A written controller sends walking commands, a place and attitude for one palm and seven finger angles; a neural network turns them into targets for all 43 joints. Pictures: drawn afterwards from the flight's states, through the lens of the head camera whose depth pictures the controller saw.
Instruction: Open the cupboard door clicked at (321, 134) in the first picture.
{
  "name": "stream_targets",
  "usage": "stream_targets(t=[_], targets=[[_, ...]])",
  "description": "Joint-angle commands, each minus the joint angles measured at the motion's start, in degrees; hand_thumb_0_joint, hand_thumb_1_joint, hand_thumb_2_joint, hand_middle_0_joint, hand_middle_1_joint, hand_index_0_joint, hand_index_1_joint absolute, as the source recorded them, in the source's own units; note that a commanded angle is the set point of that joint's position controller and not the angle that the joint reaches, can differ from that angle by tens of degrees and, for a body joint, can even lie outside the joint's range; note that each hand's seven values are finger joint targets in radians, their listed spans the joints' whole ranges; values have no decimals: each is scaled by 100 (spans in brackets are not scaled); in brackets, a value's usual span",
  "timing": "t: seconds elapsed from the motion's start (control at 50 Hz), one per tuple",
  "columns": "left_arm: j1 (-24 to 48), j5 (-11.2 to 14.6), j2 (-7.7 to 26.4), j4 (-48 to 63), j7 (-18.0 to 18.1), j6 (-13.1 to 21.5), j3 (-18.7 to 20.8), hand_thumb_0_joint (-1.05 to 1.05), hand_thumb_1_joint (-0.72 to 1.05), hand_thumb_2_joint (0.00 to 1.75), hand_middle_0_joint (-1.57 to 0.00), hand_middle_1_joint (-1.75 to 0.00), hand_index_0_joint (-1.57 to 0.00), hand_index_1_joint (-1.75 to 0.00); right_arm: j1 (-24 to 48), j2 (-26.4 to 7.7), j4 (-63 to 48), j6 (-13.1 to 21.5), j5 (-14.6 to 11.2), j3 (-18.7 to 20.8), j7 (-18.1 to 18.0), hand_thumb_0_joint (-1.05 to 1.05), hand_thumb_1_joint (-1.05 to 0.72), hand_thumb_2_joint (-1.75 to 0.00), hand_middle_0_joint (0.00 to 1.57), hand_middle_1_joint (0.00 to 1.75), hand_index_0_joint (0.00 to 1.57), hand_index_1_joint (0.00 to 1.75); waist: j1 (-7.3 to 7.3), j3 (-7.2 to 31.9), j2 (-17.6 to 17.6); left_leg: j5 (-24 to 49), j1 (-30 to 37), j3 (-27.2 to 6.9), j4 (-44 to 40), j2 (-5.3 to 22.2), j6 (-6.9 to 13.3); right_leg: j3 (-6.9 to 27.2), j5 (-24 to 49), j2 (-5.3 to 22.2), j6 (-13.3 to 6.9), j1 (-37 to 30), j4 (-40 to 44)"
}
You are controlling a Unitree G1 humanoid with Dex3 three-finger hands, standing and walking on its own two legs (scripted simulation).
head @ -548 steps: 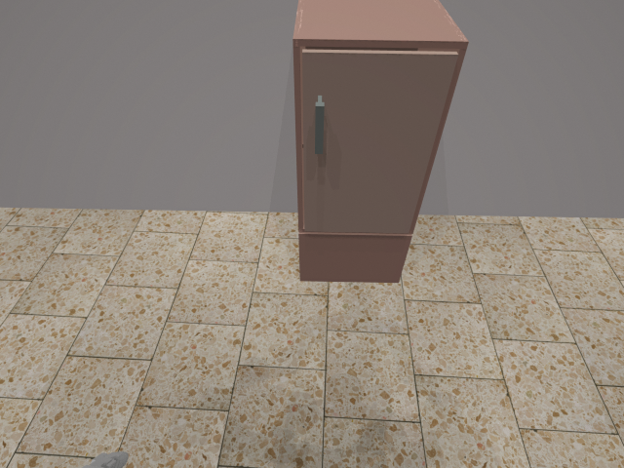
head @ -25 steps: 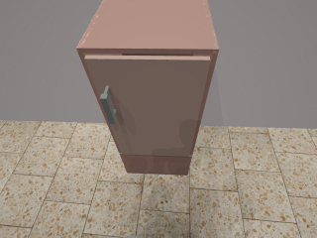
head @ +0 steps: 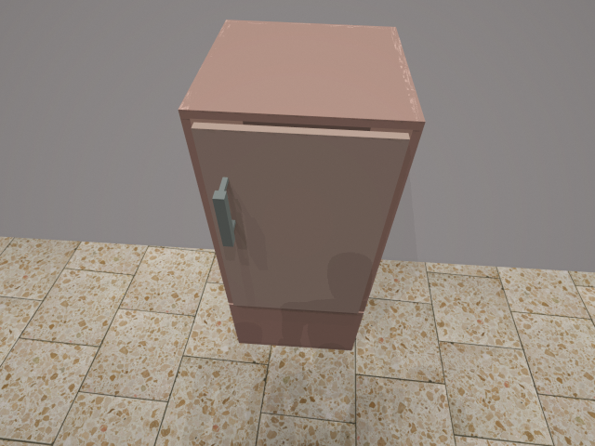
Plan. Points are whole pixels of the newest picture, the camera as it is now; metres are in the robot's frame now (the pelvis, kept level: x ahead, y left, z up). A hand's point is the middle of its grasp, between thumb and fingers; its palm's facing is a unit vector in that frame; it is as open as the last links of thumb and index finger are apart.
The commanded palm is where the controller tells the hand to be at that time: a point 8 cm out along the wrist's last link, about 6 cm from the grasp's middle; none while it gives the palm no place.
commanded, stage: come to a stop and stand still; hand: left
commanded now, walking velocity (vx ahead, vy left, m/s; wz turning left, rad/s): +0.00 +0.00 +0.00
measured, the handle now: (226, 212) +0.52 +0.17 -0.03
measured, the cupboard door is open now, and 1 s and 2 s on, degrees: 0 0 0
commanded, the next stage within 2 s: look again from close up in 0.32 s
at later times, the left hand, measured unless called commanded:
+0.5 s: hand out of the picture -0.01 +0.14 -0.18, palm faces +0.04 -0.98 -0.18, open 7.4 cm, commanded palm none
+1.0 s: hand out of the picture -0.04 +0.17 -0.18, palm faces +0.04 -0.98 -0.18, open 7.4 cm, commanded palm +0.06 +0.23 -0.07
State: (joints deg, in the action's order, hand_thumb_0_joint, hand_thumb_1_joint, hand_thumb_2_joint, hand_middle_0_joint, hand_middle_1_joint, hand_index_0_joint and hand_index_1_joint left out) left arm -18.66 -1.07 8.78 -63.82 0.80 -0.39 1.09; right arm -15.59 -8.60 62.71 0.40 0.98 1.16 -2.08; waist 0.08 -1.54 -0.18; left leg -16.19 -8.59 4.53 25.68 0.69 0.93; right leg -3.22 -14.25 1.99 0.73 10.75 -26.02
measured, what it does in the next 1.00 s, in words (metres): stands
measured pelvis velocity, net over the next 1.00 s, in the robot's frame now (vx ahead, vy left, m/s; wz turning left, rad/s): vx -0.03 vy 0.01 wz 0.02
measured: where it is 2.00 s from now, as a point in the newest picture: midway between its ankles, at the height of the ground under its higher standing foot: outside the picture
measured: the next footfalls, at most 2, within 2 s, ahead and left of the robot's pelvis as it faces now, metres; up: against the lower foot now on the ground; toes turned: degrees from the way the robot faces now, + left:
none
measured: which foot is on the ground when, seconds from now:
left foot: down 0.00-1.00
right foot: down 0.00-1.00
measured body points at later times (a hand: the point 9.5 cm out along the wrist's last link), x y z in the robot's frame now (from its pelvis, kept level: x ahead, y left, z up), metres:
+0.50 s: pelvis +0.00 -0.02 +0.00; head +0.02 -0.03 +0.45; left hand -0.01 +0.19 -0.16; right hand +0.00 -0.23 -0.17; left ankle -0.03 +0.10 -0.74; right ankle +0.00 -0.12 -0.74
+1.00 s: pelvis -0.03 +0.01 +0.00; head -0.03 +0.01 +0.45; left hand -0.04 +0.23 -0.16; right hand -0.03 -0.21 -0.16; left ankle -0.03 +0.10 -0.74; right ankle +0.00 -0.12 -0.74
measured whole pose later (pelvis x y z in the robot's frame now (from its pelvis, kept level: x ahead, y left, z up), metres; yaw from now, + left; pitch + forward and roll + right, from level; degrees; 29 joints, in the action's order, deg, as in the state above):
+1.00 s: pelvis -0.03 +0.01 +0.00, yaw +1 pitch -1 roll +0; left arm -18.7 -1.2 8.6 -61.7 2.0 0.6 -0.5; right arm -18.7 -8.0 61.4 0.5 0.9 -1.1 -0.8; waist 0.2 -1.1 0.2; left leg -14.8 -11.9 3.9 28.1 -0.1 1.7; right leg -3.9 -12.8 2.9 1.0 13.2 -27.6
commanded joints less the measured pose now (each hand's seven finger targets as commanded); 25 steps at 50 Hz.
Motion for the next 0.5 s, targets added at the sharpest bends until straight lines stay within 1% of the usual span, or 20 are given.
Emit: stream_targets(t=[0.0, 0.02, 0.06, 0.1, 0.16, 0.28, 0.32, 0.36, 0.38, 0.4, 0.42, 0.44, 0.46, 0.48], targets=[[-290, 37, 381, 107, 88, 125, 3, 0, 90, 90, -20, -30, -20, -30, -330, -510, -32, 69, -47, 61, -31, 0, -90, -90, 20, 30, 20, 30, -51, -40, 183, 1079, -78, -531, -544, 642, 31, 391, 1232, 457, -144, -149, 459], [-302, 38, 389, 79, 95, 128, -11, 0, 90, 90, -20, -30, -20, -30, -323, -478, 14, 69, -51, 45, -24, 0, -90, -90, 20, 30, 20, 30, -34, -90, 82, 1037, -76, -530, -591, 634, 32, 390, 1165, 448, -140, -142, 496], [-353, 39, 368, 43, 109, 142, -16, 0, 90, 90, -20, -30, -20, -30, -340, -437, 72, 69, -49, 20, -24, 0, -90, -90, 20, 30, 20, 30, -30, -176, 35, 972, -86, -507, -619, 606, 16, 425, 1120, 452, -148, -97, 551], [-373, 44, 354, -6, 120, 156, -24, 0, 90, 90, -20, -30, -20, -30, -373, -390, 142, 61, -53, 5, -27, 0, -90, -90, 20, 30, 20, 30, -31, -261, 130, 895, -114, -491, -628, 586, 4, 443, 1095, 462, -165, -87, 614], [-428, 42, 317, -33, 139, 171, -27, 0, 90, 90, -20, -30, -20, -30, -446, -325, 216, 68, -52, -8, -28, 0, -90, -90, 20, 30, 20, 30, -19, -229, 55, 946, -92, -466, -644, 571, -6, 433, 1162, 477, -179, -138, 638], [-451, 38, 265, -56, 169, 194, -18, 0, 90, 90, -20, -30, -20, -30, -534, -244, 300, 76, -50, -13, -43, 0, -90, -90, 20, 30, 20, 30, -17, -226, 107, 1078, -65, -436, -602, 571, -31, 427, 1442, 490, -210, -190, 621], [-456, 37, 272, -64, 172, 189, -17, 0, 90, 90, -20, -30, -20, -30, -568, -219, 327, 65, -52, -18, -47, 0, -90, -90, 20, 30, 20, 30, -6, -293, 122, 984, -124, -420, -600, 563, -43, 418, 1348, 475, -211, -188, 651], [-468, 39, 249, -63, 172, 188, -13, 0, 90, 90, -20, -30, -20, -30, -560, -201, 328, 66, -42, -24, -51, 0, -90, -90, 20, 30, 20, 30, -2, -329, 20, 984, -130, -427, -615, 551, -38, 460, 1294, 482, -229, -140, 672], [-456, 38, 264, -60, 172, 189, -9, 0, 90, 90, -20, -30, -20, -30, -577, -201, 324, 65, -43, -21, -50, 0, -90, -90, 20, 30, 20, 30, -6, -354, 39, 975, -140, -414, -612, 557, -46, 442, 1294, 475, -228, -131, 671], [-698, -23, 545, -201, 389, 338, -22, 0, 90, 90, -20, -30, -20, -30, 91, -462, -132, 165, -85, -32, 38, 0, -90, -90, 20, 30, 20, 30, 221, -545, 460, 1077, -771, -202, 706, 529, -195, 777, 3941, 791, -103, -16, 416], [-564, -28, 722, -62, 348, 412, 7, 0, 90, 90, -20, -30, -20, -30, -76, -242, -390, 137, -92, -65, 67, 0, -90, -90, 20, 30, 20, 30, -90, -373, 339, 633, -712, -209, 569, 361, -180, 670, 5254, 1043, -279, -287, 208], [-592, -10, 650, 68, 317, 404, 23, 0, 90, 90, -20, -30, -20, -30, -545, -46, -297, 154, -49, -41, 43, 0, -90, -90, 20, 30, 20, 30, -137, 312, 280, 302, -412, -219, 363, 266, -59, 686, 5260, 1014, -358, -648, -126], [-513, 27, 572, 58, 306, 388, -20, 0, 90, 90, -20, -30, -20, -30, -721, -119, -217, 174, -62, -35, 27, 0, -90, -90, 20, 30, 20, 30, -167, 792, 425, 537, -306, -256, 315, 309, -42, 526, 4680, 907, -384, -842, -233], [-410, 52, 488, 93, 289, 362, -40, 0, 90, 90, -20, -30, -20, -30, -710, -230, -181, 150, -62, -33, 16, 0, -90, -90, 20, 30, 20, 30, -161, 860, 409, 721, -223, -322, 280, 381, -33, 471, 3790, 804, -388, -777, -179]])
